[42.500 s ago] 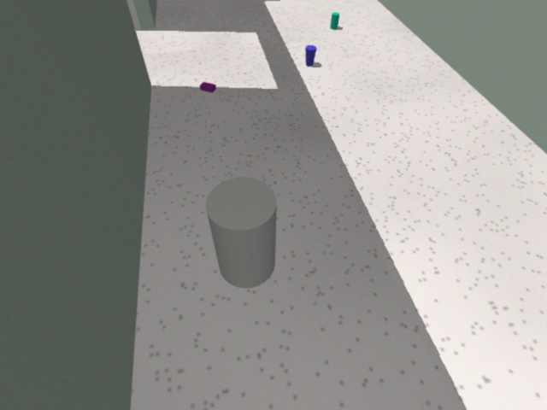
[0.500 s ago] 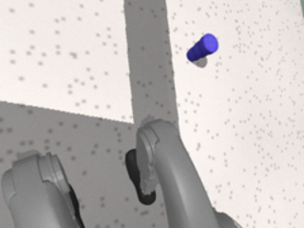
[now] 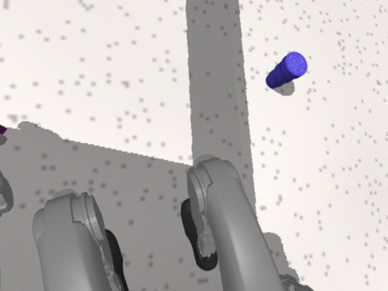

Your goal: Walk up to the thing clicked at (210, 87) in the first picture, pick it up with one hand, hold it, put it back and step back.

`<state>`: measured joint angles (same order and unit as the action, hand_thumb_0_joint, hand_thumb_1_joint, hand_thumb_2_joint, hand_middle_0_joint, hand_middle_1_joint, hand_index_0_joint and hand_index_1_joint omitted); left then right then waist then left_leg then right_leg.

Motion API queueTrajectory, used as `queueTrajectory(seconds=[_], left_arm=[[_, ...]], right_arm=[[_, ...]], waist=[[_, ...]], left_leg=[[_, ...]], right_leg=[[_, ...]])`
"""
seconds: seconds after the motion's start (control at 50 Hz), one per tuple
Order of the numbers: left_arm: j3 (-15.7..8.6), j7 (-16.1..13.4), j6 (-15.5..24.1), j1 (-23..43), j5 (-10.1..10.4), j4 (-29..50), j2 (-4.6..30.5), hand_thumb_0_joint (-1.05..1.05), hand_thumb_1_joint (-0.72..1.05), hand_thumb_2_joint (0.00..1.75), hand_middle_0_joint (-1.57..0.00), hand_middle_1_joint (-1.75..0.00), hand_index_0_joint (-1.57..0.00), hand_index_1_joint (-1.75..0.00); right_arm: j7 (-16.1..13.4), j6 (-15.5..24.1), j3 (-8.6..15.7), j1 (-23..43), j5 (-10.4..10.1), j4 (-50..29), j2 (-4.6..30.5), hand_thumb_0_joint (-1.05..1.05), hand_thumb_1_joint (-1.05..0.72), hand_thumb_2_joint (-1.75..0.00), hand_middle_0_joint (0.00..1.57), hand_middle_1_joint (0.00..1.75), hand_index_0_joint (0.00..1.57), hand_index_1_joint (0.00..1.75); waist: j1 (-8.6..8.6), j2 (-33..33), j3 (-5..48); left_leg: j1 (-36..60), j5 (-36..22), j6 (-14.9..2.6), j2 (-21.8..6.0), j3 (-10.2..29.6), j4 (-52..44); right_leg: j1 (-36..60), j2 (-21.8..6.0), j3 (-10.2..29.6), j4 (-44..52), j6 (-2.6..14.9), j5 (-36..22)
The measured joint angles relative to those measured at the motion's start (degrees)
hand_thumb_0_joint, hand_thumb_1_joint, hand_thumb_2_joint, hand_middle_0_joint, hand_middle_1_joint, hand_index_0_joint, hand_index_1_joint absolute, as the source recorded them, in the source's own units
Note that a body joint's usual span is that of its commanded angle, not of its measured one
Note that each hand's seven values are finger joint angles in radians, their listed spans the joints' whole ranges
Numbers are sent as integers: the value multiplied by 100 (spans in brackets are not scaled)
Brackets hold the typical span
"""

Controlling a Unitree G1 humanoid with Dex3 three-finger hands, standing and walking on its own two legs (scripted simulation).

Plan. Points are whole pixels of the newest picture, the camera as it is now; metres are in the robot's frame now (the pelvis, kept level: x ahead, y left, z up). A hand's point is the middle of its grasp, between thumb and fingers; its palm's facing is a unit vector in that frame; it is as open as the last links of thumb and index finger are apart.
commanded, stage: lift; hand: left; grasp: from above
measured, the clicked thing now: out of the picture +0.47 +0.34 -0.19
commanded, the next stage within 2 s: hold in 1.46 s
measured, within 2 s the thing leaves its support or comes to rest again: neither
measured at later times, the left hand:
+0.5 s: hand out of the picture +0.39 +0.33 +0.01, palm faces -0.25 -0.34 -0.91, open 11.5 cm
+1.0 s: hand out of the picture +0.36 +0.29 +0.22, palm faces -0.29 -0.37 -0.88, open 11.6 cm
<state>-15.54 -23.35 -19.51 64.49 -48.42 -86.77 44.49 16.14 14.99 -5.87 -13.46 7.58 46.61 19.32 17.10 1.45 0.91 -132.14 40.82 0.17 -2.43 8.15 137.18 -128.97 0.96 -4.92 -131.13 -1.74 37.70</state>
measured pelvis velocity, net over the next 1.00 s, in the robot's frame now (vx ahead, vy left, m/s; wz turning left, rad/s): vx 0.05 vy -0.01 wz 0.13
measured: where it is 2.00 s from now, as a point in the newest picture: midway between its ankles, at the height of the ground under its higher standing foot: (160, 264)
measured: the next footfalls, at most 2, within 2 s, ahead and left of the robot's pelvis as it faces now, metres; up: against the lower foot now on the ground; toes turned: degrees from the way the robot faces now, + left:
none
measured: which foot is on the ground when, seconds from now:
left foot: down 0.00-1.00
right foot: down 0.00-1.00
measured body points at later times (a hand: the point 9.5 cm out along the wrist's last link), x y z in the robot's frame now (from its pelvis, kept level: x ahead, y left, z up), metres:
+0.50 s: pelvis -0.01 +0.00 +0.11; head +0.17 +0.03 +0.52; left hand +0.40 +0.35 +0.06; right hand +0.11 -0.27 -0.02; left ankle +0.07 +0.13 -0.30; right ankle +0.10 -0.12 -0.30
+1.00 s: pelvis +0.05 -0.01 +0.31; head +0.14 +0.01 +0.75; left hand +0.38 +0.31 +0.27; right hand +0.17 -0.26 +0.19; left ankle +0.07 +0.13 -0.30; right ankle +0.10 -0.12 -0.30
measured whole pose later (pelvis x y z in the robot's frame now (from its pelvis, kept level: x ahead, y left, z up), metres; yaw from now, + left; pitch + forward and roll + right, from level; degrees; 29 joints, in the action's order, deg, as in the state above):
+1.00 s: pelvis +0.05 -0.01 +0.31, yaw +7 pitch +23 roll -2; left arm 5.0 -15.8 -32.8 32.2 -39.4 -58.1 18.9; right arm -2.4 8.9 -0.7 -11.9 -2.7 47.5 14.0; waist 5.9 2.5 11.9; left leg -66.5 31.6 1.4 -3.1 2.4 75.4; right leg -65.2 0.3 -2.6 -73.1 0.3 30.5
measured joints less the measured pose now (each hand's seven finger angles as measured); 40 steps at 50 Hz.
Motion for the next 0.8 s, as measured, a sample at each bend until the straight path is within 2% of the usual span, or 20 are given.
queueTrajectory(seconds=[0.1,0.18,0.32,0.42,0.52,0.62,0.8], left_arm=[[161,305,-8,-334,-71,281,-324,-1,-11,16,-68,-41,-72,-40],[354,379,-1,-555,-38,508,-589,-1,-10,16,-69,-41,-72,-40],[620,420,-220,-1009,226,1083,-1082,-1,-10,14,-68,-40,-72,-39],[816,615,-424,-1487,378,1632,-1370,-1,-10,15,-69,-38,-73,-37],[1082,838,-606,-2104,430,2437,-1623,-1,-11,17,-70,-37,-73,-36],[1351,842,-891,-2633,586,3191,-1910,-1,-13,21,-70,-36,-74,-36],[1766,785,-1332,-3012,803,3243,-2250,-2,-16,29,-70,-37,-73,-37]], right_arm=[[-37,-200,166,9,-139,60,-63,0,-92,-90,20,30,20,30],[-109,-319,310,30,-232,67,-112,0,-92,-90,20,30,20,30],[-352,-393,507,217,-386,-3,-169,0,-92,-90,20,30,20,30],[-571,-476,562,336,-523,-102,-179,0,-92,-90,20,30,20,30],[-833,-623,592,369,-686,-229,-217,1,-92,-90,20,30,20,30],[-1177,-742,569,424,-826,-261,-313,1,-92,-90,20,30,20,30],[-1652,-689,460,433,-976,-26,-490,1,-91,-90,21,30,20,30]], waist=[[-230,124,308],[-423,187,571],[-673,265,915],[-780,306,1111],[-896,292,1230],[-1012,236,1202],[-1083,133,1215]], left_leg=[[179,6,-7,7,-124,-185],[341,-34,-14,26,-213,-380],[814,-174,-19,56,-334,-975],[1311,-255,-7,54,-373,-1535],[1959,-317,23,37,-397,-2163],[2835,-424,63,22,-426,-2966],[4722,-640,105,-34,-498,-4591]], right_leg=[[134,-28,100,98,13,50],[274,-61,168,228,20,55],[733,-118,243,745,37,-20],[1216,-134,248,1275,58,-85],[1841,-134,237,1876,95,-141],[2698,-134,225,2646,135,-235],[4550,-94,223,4235,186,-443]])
